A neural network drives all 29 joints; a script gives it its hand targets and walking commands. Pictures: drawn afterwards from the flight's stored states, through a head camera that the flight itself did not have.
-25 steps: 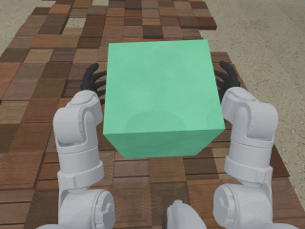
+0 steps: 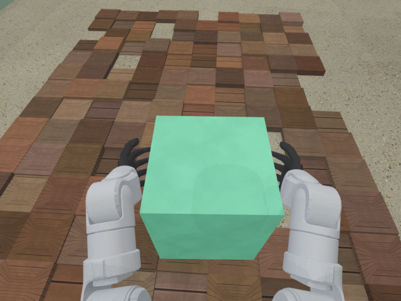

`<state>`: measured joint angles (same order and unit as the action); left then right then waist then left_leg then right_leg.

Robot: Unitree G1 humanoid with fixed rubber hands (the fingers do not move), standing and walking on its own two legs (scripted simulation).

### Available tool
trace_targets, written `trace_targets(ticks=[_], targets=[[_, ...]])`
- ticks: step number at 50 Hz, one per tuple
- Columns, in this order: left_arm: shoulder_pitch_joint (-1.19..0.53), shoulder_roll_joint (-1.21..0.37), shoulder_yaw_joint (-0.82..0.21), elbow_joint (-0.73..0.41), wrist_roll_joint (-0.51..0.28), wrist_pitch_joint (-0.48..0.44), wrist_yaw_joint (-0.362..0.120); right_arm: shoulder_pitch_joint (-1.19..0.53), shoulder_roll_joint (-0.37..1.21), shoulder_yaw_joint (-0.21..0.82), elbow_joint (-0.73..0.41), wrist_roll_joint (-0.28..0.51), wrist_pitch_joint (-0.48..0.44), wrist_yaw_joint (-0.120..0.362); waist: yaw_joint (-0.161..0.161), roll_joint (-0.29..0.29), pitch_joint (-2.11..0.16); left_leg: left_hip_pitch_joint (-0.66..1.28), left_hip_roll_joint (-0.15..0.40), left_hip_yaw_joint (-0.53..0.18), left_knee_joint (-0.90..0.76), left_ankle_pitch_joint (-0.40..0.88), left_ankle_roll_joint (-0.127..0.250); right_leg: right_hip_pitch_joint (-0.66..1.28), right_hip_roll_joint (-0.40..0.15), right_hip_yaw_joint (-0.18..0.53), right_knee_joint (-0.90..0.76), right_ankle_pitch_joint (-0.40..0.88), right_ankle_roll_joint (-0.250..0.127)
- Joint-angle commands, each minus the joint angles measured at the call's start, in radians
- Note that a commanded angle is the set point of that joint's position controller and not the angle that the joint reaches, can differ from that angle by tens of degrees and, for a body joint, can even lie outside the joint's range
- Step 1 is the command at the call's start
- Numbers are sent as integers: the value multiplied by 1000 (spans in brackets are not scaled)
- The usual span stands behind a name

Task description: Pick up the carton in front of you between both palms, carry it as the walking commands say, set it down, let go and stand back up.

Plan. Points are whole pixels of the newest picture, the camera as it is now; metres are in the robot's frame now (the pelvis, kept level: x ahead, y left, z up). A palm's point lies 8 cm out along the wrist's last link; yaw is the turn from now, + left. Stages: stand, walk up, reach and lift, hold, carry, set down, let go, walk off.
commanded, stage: carry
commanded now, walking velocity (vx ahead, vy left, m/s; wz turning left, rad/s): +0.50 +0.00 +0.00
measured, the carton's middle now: (208, 193) +0.32 +0.00 +0.02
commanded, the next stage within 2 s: none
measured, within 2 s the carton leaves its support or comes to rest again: neither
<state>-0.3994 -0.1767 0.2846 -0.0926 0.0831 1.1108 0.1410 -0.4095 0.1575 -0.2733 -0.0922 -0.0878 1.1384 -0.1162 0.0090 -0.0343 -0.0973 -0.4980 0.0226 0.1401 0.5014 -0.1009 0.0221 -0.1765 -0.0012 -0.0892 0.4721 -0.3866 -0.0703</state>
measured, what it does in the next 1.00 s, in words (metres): walks ahead: right foot, then left foot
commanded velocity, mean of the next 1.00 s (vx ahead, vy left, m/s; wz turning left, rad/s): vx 0.50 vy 0.00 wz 0.00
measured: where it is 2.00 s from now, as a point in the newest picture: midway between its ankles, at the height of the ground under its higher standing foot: (239, 127)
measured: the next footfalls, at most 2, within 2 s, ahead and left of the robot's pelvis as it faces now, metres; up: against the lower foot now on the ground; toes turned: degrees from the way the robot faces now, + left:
right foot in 0.24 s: +0.24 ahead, -0.13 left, +0.01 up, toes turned -7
left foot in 0.64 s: +0.70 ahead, +0.01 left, +0.01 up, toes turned +4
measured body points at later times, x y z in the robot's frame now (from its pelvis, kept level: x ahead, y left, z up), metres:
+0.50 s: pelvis +0.35 -0.07 +0.01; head +0.35 -0.08 +0.46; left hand +0.62 +0.11 +0.11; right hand +0.65 -0.19 +0.10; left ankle +0.45 +0.04 -0.68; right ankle +0.21 -0.12 -0.73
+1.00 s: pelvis +0.65 -0.09 +0.01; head +0.64 -0.11 +0.46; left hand +0.99 +0.03 +0.12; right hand +0.97 -0.27 +0.11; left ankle +0.66 +0.01 -0.72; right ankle +0.76 -0.20 -0.72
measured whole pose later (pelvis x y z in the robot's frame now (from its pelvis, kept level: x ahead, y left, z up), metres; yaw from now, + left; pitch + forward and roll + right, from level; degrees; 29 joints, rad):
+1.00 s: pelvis +0.65 -0.09 +0.01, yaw -5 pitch +2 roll +2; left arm -0.36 -0.11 0.22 -0.16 0.09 1.11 0.12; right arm -0.45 0.06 -0.13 -0.07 -0.04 1.14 -0.13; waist -0.03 0.03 -0.08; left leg -0.29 0.00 0.17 0.53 -0.28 0.05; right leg -0.51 -0.08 -0.11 0.60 -0.18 -0.06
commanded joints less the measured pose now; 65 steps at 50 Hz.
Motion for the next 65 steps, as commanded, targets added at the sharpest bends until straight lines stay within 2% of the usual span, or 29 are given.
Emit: trace_targets(ticks=[1,2,4,7,9,11,12,13,16,19,20,26,29,30,31,32,33,35,36,38,39,41,45,48,51,52,53,58,65], targets=[[-372,-954,-833,-233,-288,8,-182,-363,961,846,-185,312,-52,138,-55,293,-396,884,351,-533,-104,696,251,-633,60,-14,713,-45,86],[-436,-967,-851,-319,-341,-3,-187,-360,987,883,-237,327,-56,134,-61,207,-428,1048,378,-569,-66,659,226,-804,25,130,711,-210,63],[-438,-945,-882,-483,-400,-18,-183,-377,997,934,-435,407,-65,131,-86,62,-375,859,339,-461,-77,422,160,-661,-81,163,448,-147,37],[-148,-836,-853,-380,-365,30,-170,-275,868,955,-527,421,-10,122,-34,182,-328,438,246,-227,-228,64,97,-182,-48,65,58,73,24],[-67,-764,-801,-390,-309,57,-169,-185,803,972,-487,389,33,126,-15,112,-292,140,203,-133,-146,-124,21,151,-66,67,-68,379,31],[21,-739,-765,-342,-271,82,-166,-203,791,957,-472,393,68,147,18,-228,-284,31,3,1,157,-246,-47,299,-241,269,-163,484,-58],[23,-658,-758,-362,-248,89,-162,-159,735,948,-450,385,89,156,20,-270,-243,-131,-21,-55,315,-380,-33,381,-319,394,-134,734,-139],[1,-669,-768,-353,-245,96,-155,-147,718,909,-392,378,94,155,23,-233,-241,-226,-15,-90,400,-437,-36,470,-349,424,-85,911,-153],[-78,-703,-769,-341,-255,90,-152,-221,714,919,-379,416,95,157,44,-127,-262,-396,13,-89,490,-392,-46,556,-304,383,-67,864,-126],[-196,-718,-870,-416,-342,90,-169,-171,722,854,-310,349,75,136,74,9,-199,-536,3,-61,391,-372,-26,665,-303,371,-43,1074,-111],[-256,-748,-927,-469,-393,87,-173,-155,711,840,-371,332,55,128,119,-8,-215,-588,6,-53,372,-334,-21,720,-297,359,-31,1076,-100],[-199,-786,-953,-420,-463,83,-228,5,732,743,-344,160,50,101,-17,-150,-174,238,-7,-3,71,280,10,10,-213,24,-230,823,12],[-202,-776,-930,-440,-453,80,-232,-64,789,811,-361,243,48,124,-30,-104,-264,529,-90,113,22,86,29,-19,-116,-75,127,906,38],[-245,-732,-925,-461,-426,91,-227,-70,761,798,-328,258,58,129,-81,52,-274,663,-57,38,2,-102,52,-144,-63,-95,383,674,42],[-274,-743,-905,-456,-437,101,-218,-110,749,810,-351,278,50,131,-66,370,-287,687,298,-588,-163,-121,226,-379,97,-69,821,89,83],[-272,-704,-891,-481,-393,100,-201,-138,773,847,-356,306,58,144,-48,287,-320,680,317,-765,-222,-242,263,-432,83,96,971,-83,60],[-163,-745,-851,-317,-346,115,-189,-150,740,871,-375,327,60,140,-48,226,-283,597,329,-698,-249,-228,238,-473,11,142,978,-51,44],[-106,-735,-780,-324,-270,84,-173,-265,832,959,-415,413,51,160,-24,27,-274,520,320,-531,-199,-28,179,-426,-111,147,811,64,21],[-128,-751,-763,-257,-262,75,-168,-310,812,921,-408,412,37,163,-18,54,-292,361,282,-463,-272,-192,139,-297,-93,141,718,95,14],[-199,-725,-773,-278,-222,40,-160,-442,795,947,-386,444,15,174,-66,33,-257,224,270,-428,-254,-277,205,-293,-72,74,642,14,12],[-291,-718,-758,-274,-245,29,-144,-415,788,946,-311,436,20,173,-28,43,-240,217,261,-393,-256,-243,217,-308,-80,80,592,29,13],[-280,-661,-713,-184,-205,16,-120,-439,737,883,-205,406,6,157,-44,132,-218,166,217,-232,-265,-223,177,-237,-71,24,372,-1,17],[-438,-614,-677,-126,-203,-9,-90,-579,644,794,-158,364,-33,106,-40,189,-230,156,226,-162,-286,-299,150,-143,-71,-10,194,246,10],[-598,-544,-655,-41,-248,-12,-62,-685,588,697,-58,303,-39,44,7,55,-274,109,170,-97,-84,-443,120,0,-32,-77,97,203,18],[-721,-502,-583,70,-248,-4,-26,-680,521,560,104,225,-18,-2,8,-87,-219,17,22,-24,200,-476,74,43,-175,184,-120,-112,-39],[-736,-443,-528,158,-224,0,-16,-669,488,474,219,165,-1,-20,32,-253,-203,-118,-18,-19,400,-430,31,139,-292,382,-183,-96,-92],[-776,-456,-533,152,-236,-4,-14,-699,480,460,178,147,-2,-37,55,-207,-218,-251,-34,-53,503,-441,33,238,-327,503,-171,70,-144],[-1057,-679,-612,77,-370,-14,-42,-921,672,479,187,229,-15,-27,66,-27,-293,-288,9,-108,516,-345,17,308,-312,415,-123,338,-143],[-923,-845,-611,150,-394,-4,-79,-852,722,519,160,207,-6,-9,104,-94,-376,-338,-28,-54,226,-144,27,576,-235,204,28,788,-103]])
